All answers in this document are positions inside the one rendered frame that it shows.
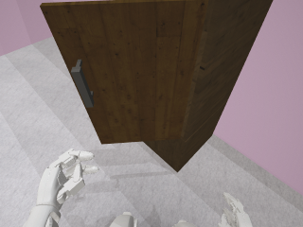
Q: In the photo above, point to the cupboard door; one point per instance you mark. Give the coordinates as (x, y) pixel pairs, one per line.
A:
(138, 58)

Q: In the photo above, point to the left robot forearm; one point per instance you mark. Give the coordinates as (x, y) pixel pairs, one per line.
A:
(43, 215)

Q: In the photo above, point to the handle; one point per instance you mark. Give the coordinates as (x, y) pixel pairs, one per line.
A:
(80, 80)

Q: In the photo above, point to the robot right hand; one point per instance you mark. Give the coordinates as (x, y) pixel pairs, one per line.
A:
(241, 219)

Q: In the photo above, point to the robot left hand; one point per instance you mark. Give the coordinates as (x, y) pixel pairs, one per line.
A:
(55, 187)

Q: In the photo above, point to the robot left thigh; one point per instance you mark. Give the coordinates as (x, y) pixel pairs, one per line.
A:
(125, 221)

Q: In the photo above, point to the left robot shin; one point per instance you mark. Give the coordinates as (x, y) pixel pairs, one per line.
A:
(127, 213)

